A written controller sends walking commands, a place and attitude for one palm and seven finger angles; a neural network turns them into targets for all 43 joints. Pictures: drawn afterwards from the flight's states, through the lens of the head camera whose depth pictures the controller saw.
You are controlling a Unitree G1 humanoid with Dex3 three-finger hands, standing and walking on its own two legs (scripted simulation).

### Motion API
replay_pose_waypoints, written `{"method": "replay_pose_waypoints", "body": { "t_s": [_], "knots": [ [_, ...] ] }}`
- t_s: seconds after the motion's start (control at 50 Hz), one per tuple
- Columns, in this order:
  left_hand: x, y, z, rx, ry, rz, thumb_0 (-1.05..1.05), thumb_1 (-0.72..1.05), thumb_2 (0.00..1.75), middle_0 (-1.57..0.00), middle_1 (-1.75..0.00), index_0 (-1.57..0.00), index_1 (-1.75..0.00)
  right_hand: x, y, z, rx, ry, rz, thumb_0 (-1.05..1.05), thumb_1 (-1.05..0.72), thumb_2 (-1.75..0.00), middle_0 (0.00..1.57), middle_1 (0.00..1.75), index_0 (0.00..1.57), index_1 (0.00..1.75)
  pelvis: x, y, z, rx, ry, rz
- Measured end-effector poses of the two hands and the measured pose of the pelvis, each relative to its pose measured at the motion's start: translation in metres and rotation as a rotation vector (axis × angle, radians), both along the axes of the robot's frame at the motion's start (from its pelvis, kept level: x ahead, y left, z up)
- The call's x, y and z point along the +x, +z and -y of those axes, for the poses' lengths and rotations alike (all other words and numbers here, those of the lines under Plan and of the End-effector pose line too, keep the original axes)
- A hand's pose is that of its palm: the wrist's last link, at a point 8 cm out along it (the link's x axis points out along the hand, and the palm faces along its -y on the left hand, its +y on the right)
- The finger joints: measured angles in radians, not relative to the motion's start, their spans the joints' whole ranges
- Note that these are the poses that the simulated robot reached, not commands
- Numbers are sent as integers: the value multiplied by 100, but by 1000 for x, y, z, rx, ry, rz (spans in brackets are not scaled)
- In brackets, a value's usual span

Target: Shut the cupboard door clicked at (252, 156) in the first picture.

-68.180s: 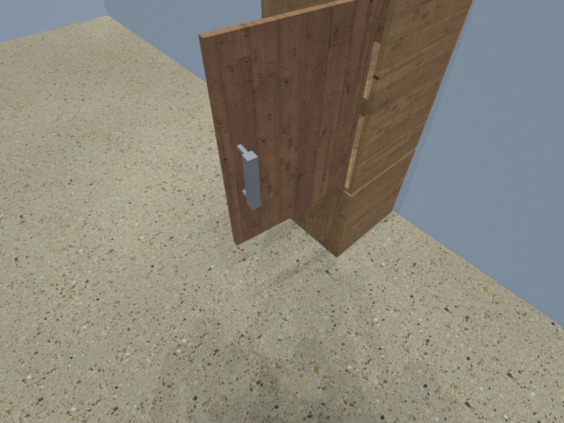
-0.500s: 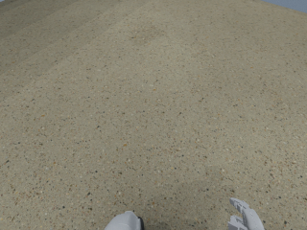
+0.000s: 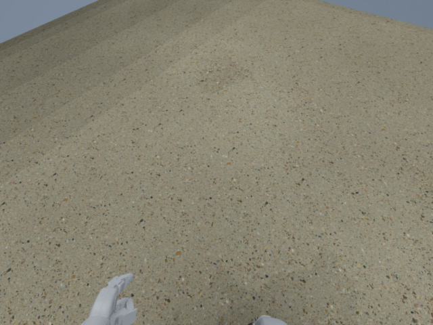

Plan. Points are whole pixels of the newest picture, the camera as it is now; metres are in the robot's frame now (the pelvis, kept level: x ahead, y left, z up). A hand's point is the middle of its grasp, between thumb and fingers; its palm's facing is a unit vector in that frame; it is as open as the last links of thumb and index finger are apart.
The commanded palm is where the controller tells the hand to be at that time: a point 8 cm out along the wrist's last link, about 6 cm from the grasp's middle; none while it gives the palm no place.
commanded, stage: turn to face it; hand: left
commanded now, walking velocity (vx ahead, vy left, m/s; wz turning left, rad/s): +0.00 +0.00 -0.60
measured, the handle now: out of the picture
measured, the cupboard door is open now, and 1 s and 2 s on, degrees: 4 4 4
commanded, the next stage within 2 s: none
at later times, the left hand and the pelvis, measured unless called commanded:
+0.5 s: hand (125, 320) +0.16 +0.20 -0.17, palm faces -0.11 -0.98 -0.19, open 7.3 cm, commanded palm none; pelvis +0.09 +0.01 +0.01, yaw -14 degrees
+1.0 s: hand (176, 252) +0.29 +0.10 -0.14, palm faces -0.48 -0.84 -0.23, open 7.4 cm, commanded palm none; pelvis +0.11 -0.02 +0.01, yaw -31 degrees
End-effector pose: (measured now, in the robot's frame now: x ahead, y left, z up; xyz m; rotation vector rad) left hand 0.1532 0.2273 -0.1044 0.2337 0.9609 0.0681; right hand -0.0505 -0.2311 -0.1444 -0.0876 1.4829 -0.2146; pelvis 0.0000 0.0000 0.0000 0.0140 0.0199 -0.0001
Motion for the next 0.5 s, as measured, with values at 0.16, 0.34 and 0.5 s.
{"method": "replay_pose_waypoints", "body": {
  "t_s": [0.16,0.34,0.5],
  "knots": [
    [-34,-4,16,-8,129,-197,-2,95,90,-20,-30,-20,-30,104,16,23,-27,46,124,0,-91,-90,20,30,20,29,45,18,15,7,-20,7],
    [-50,-21,-13,5,123,-389,-1,93,90,-20,-30,-20,-30,209,31,7,-55,44,345,0,-91,-90,20,30,20,29,77,13,1,-20,-125,5],
    [4,-31,-26,-10,18,-375,1,91,90,-20,-30,-20,-30,216,43,1,-119,4,394,0,-90,-90,20,30,20,29,93,10,-12,-35,-238,19]
  ]
}}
